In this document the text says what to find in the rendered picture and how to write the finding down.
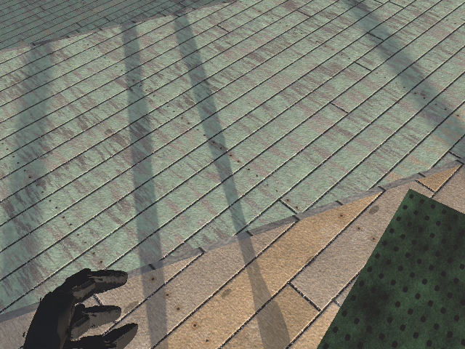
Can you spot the left robot hand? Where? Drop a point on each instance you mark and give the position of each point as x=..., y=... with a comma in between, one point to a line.
x=57, y=321

